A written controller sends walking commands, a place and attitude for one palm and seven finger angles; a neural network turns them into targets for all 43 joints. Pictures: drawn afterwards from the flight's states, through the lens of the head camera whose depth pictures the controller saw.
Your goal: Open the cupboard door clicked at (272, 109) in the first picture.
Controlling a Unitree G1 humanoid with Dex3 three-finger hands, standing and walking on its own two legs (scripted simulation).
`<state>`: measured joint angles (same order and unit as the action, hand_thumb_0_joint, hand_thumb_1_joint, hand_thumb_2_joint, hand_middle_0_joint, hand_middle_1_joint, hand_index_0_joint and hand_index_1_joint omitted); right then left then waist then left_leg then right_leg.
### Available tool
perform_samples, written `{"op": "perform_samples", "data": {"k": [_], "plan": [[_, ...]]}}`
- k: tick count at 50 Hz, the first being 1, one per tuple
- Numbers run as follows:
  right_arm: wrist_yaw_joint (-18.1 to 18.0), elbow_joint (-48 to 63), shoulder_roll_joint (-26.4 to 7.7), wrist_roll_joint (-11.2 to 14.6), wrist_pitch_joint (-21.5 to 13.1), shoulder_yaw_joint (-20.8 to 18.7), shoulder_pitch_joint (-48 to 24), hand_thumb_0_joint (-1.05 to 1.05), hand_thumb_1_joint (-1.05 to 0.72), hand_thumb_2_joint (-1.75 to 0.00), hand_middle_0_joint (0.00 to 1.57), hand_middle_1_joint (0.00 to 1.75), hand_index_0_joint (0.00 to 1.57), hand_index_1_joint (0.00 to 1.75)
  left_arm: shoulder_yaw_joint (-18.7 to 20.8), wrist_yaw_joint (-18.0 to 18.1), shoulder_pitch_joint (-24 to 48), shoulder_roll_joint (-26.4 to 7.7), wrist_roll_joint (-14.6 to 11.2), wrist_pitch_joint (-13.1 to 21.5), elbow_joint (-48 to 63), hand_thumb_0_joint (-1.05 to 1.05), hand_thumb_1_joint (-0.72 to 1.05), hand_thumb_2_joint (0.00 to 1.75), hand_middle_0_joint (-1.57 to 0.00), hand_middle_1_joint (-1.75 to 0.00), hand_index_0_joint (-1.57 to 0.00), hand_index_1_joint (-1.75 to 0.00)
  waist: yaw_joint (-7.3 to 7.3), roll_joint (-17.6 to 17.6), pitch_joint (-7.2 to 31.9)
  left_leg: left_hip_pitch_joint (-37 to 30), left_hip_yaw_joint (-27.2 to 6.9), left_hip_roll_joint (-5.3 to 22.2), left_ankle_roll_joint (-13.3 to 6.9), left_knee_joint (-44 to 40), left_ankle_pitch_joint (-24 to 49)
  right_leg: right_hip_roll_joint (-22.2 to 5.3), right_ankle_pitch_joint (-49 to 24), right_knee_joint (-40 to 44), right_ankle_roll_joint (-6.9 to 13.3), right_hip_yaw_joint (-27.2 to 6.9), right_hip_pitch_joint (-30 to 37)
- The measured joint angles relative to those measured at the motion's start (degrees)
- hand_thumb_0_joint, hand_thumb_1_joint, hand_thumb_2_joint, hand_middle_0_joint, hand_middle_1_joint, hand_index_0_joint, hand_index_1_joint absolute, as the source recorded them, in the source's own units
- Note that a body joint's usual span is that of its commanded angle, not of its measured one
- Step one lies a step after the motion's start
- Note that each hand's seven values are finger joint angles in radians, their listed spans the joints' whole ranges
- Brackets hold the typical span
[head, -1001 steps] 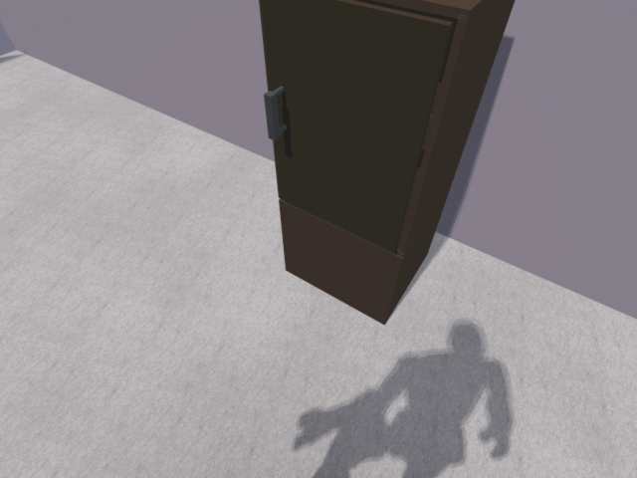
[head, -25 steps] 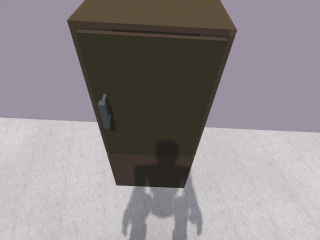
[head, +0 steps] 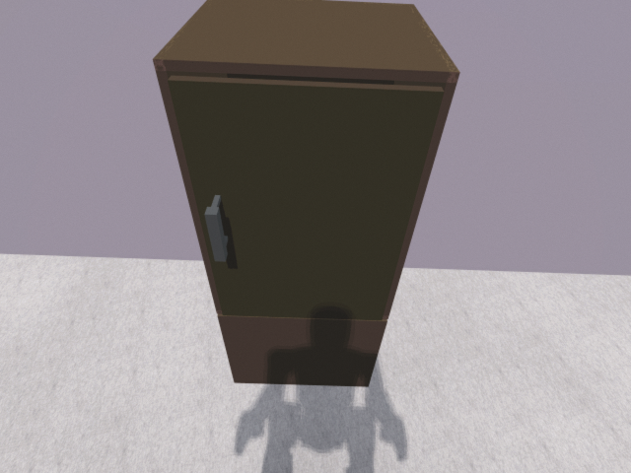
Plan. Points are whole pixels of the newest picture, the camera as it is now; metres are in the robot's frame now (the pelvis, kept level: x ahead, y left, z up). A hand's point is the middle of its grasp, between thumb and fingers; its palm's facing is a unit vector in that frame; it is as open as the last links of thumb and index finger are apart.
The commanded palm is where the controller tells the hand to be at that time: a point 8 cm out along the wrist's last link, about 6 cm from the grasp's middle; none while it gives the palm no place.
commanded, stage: look again from close up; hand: left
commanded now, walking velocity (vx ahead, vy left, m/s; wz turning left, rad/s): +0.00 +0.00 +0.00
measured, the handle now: (218, 228) +0.54 +0.21 -0.02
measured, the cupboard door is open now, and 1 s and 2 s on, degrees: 0 0 0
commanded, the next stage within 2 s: shuffle to correct the standing spot in 0.22 s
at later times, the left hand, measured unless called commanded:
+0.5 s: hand out of the picture -0.09 +0.20 -0.17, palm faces +0.03 -0.99 -0.16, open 7.4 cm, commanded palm none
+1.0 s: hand out of the picture -0.02 +0.21 -0.17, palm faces -0.01 -0.99 -0.12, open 7.3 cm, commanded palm none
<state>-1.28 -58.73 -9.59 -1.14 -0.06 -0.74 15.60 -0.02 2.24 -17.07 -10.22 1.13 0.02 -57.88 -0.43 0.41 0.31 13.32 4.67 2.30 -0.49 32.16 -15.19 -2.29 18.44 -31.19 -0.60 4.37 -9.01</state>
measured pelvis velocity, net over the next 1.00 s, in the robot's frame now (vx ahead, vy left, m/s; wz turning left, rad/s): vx -0.02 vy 0.05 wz -0.03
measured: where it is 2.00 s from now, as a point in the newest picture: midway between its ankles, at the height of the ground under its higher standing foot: outside the picture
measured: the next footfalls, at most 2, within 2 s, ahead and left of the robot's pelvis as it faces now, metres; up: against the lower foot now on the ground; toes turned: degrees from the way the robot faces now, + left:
left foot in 0.82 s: +0.02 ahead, +0.14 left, +0.00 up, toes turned +7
right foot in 1.24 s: +0.11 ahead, -0.14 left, +0.00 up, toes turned -9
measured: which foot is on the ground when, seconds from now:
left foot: down 0.00-0.58, up 0.60-0.80, down 0.82-1.00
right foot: down 0.00-0.84, up 0.86-1.00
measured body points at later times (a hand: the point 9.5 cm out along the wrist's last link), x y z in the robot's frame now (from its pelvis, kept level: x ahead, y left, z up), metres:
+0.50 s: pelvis -0.04 +0.03 +0.01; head -0.06 +0.05 +0.46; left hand -0.09 +0.25 -0.15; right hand -0.06 -0.19 -0.15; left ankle +0.03 +0.11 -0.73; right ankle -0.04 -0.10 -0.72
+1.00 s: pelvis -0.02 +0.05 +0.01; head -0.02 +0.07 +0.46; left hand -0.01 +0.26 -0.16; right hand -0.06 -0.16 -0.14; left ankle -0.02 +0.14 -0.73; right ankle -0.01 -0.09 -0.67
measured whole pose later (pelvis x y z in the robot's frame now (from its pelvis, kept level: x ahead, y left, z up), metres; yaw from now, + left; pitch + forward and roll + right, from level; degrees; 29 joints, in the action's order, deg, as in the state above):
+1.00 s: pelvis -0.02 +0.05 +0.01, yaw -2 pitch -1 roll -1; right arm -2.1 -62.6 -5.4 -1.7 -2.3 -1.3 22.3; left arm 2.9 -0.4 -19.3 -8.3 2.9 -2.0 -60.0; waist -1.1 2.3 0.5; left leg 10.7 8.9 2.3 -2.1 25.5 -14.4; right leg -3.7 16.6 -56.2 -0.4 3.0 -27.2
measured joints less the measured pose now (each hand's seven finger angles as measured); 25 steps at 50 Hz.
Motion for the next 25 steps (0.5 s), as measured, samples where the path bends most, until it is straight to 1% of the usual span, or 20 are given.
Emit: {"op": "perform_samples", "data": {"k": [7,18,20,22,25], "plan": [[0.67,0.37,0.12,0.06,0.51,0.15,-0.24,0.01,-0.92,-0.9,0.2,0.3,0.2,0.3,-0.34,-0.2,-0.45,0.01,0.06,-0.38,0.69,0.01,0.92,0.9,-0.2,-0.3,-0.2,-0.3,0.14,0.75,-0.5,0.55,0.4,-0.33,-0.84,-1.38,2.16,-0.23,-2.66,1.87,-0.7,-0.34,-0.44],[1.14,-1.27,1.22,0.12,1.18,0.06,2.41,0.01,-0.91,-0.9,0.2,0.3,0.2,0.3,-0.04,-0.42,-3.7,0.56,0.42,-1.03,-1.1,0.01,0.91,0.9,-0.2,-0.3,-0.2,-0.3,0.07,1.1,-1.74,2.75,0.75,-1.56,-2.51,-3.61,5.21,-1.23,-6.09,4.52,-1.69,-0.59,-2.37],[1.13,-1.91,1.47,0.04,1.46,-0.05,2.85,0.01,-0.91,-0.9,0.2,0.3,0.2,0.3,0.14,-0.49,-4.49,0.8,0.61,-1.19,-1.76,0.01,0.91,0.9,-0.2,-0.3,-0.19,-0.3,0.02,0.85,-1.62,2.85,0.71,-1.77,-2.65,-4.0,5.04,-1.23,-3.97,3.97,-1.48,-0.8,-2.76],[1.08,-2.49,1.66,-0.04,1.93,-0.33,3.28,0.01,-0.91,-0.9,0.2,0.3,0.2,0.3,0.44,-0.68,-5.56,1.11,0.89,-1.57,-2.25,0.01,0.91,0.9,-0.2,-0.3,-0.19,-0.3,0.02,0.45,-1.04,2.84,0.7,-1.9,-2.9,-4.5,4.0,-1.07,0.47,2.39,-0.79,-0.98,-3.47],[0.79,-3.1,1.69,-0.18,2.53,-0.86,3.31,0.01,-0.91,-0.9,0.2,0.3,0.2,0.3,1.0,-1.12,-7.42,1.67,1.07,-2.19,-2.64,0.01,0.91,0.9,-0.19,-0.3,-0.19,-0.29,0.37,-0.36,-0.44,2.51,1.09,-1.71,-3.11,-5.69,3.77,-0.13,3.28,-0.89,0.2,0.63,-3.88]]}}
